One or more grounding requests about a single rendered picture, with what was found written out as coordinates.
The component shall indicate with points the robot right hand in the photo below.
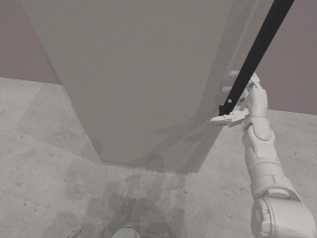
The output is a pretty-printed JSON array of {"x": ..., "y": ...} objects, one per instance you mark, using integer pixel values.
[{"x": 255, "y": 102}]

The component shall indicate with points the left robot thigh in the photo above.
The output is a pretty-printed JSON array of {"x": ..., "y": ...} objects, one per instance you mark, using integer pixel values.
[{"x": 126, "y": 233}]

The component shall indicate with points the robot left shin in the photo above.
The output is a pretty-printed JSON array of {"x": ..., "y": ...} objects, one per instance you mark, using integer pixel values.
[{"x": 129, "y": 226}]

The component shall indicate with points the robot right upper arm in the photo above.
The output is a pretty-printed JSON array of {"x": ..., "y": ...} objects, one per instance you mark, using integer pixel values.
[{"x": 281, "y": 218}]

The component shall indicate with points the right robot forearm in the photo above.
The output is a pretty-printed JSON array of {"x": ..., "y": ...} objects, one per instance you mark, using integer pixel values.
[{"x": 264, "y": 167}]

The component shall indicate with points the handle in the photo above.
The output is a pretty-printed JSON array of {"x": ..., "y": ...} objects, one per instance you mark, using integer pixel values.
[{"x": 271, "y": 24}]

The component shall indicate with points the fridge door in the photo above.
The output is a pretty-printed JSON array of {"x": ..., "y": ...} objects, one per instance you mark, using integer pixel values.
[{"x": 145, "y": 77}]

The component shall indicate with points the robot left hand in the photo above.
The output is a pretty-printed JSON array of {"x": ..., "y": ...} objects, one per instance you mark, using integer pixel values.
[{"x": 72, "y": 233}]

